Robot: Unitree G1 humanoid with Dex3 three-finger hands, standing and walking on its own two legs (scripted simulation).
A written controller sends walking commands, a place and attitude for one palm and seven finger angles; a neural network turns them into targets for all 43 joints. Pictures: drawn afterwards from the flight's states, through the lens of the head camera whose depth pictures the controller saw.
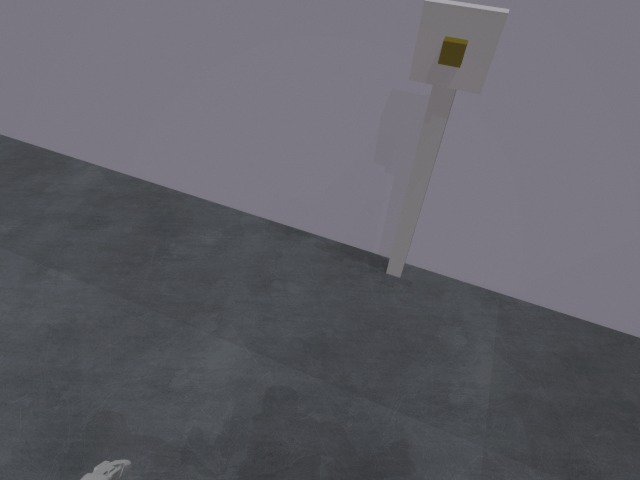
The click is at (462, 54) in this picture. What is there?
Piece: button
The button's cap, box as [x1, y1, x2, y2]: [438, 36, 467, 67]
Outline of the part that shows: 446,36 443,41 438,63 459,67 467,40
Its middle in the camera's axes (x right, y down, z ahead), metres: +0.31 -0.43 +0.89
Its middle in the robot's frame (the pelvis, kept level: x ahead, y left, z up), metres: +0.98 -0.26 +0.13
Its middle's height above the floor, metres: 0.90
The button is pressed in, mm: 0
